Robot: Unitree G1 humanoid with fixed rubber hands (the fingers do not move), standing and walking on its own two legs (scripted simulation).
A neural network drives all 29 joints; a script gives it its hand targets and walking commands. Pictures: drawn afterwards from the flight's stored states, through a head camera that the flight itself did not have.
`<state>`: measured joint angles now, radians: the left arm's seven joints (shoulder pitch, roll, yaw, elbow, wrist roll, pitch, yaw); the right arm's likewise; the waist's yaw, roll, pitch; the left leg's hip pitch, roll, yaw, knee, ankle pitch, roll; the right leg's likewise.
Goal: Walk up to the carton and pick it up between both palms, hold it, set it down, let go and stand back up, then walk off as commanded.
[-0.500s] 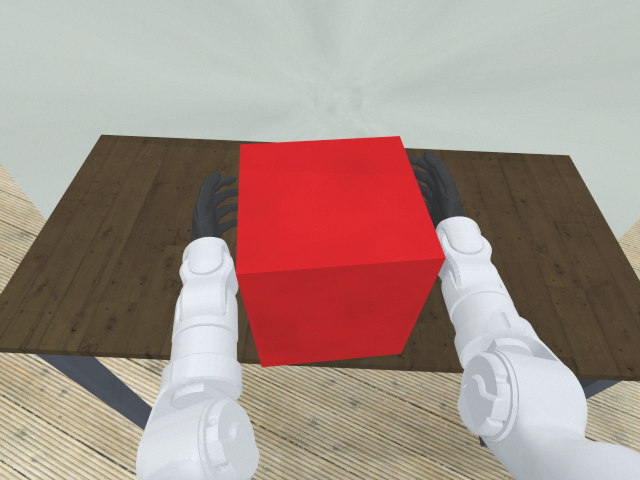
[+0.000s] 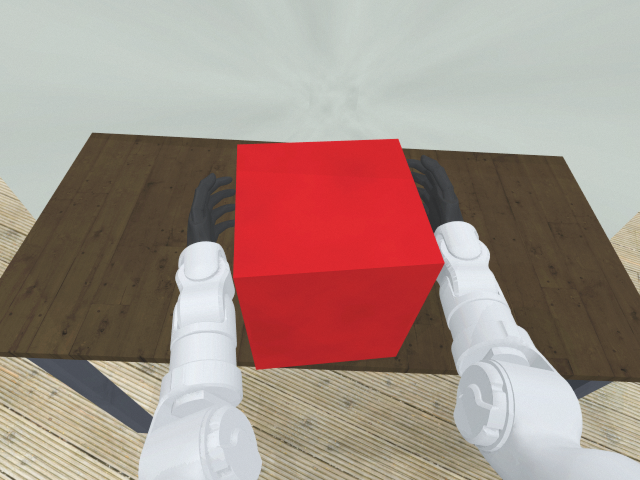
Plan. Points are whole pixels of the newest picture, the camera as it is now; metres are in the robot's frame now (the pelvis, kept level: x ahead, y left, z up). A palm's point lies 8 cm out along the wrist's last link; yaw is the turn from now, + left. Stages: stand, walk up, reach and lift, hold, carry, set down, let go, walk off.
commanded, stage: set down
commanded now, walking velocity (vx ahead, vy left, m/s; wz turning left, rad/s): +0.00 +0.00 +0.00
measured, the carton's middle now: (323, 260) +0.39 +0.06 +0.03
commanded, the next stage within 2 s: none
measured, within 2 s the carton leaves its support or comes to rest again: neither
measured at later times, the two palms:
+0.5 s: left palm (207, 251) +0.37 +0.21 +0.05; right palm (432, 223) +0.44 -0.08 +0.07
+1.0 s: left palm (173, 265) +0.33 +0.24 +0.05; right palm (466, 229) +0.44 -0.13 +0.08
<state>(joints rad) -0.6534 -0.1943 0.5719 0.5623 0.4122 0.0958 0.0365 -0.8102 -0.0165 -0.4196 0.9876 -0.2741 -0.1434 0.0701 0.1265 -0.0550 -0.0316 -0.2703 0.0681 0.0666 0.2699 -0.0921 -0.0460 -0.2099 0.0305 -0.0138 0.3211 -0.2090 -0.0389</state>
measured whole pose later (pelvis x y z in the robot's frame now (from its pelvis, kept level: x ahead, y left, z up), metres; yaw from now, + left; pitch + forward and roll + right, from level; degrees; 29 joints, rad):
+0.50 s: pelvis -0.01 +0.00 +0.00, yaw -1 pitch +11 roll +0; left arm -0.69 -0.08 0.39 0.73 0.22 0.03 0.19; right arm -0.90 -0.13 -0.15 1.14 0.03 -0.14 -0.01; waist 0.15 -0.05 -0.05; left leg -0.42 0.09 0.07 0.34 -0.10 -0.05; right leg -0.35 0.05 -0.01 0.35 -0.19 -0.04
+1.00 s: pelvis -0.02 +0.00 -0.01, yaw +1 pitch +13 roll -1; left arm -0.58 0.09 0.18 0.74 -0.04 -0.03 0.14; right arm -0.86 -0.32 0.15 1.17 0.37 -0.16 0.03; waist 0.14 -0.01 -0.13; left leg -0.51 0.09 0.02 0.39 -0.10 -0.05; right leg -0.40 0.06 -0.06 0.36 -0.19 -0.05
